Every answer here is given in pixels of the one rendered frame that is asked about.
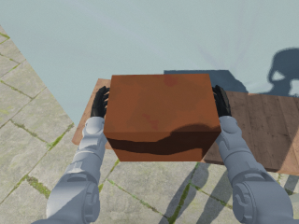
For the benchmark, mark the table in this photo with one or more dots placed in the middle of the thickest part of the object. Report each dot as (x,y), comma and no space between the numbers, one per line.
(269,126)

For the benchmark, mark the robot right forearm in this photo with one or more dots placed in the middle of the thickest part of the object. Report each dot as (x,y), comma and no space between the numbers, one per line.
(237,157)

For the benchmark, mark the right robot hand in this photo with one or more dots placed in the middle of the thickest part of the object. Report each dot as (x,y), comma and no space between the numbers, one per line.
(222,102)

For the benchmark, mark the left robot hand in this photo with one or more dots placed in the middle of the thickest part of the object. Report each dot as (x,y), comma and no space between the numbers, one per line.
(99,104)

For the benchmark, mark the left robot upper arm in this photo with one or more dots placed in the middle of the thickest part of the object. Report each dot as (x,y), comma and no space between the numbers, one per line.
(74,202)

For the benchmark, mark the robot left forearm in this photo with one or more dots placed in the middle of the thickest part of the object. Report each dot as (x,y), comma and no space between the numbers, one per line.
(89,156)

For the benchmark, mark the right robot upper arm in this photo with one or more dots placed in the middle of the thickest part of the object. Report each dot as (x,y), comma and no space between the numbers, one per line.
(262,202)

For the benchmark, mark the carton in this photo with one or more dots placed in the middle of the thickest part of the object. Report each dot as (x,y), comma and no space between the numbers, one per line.
(161,117)

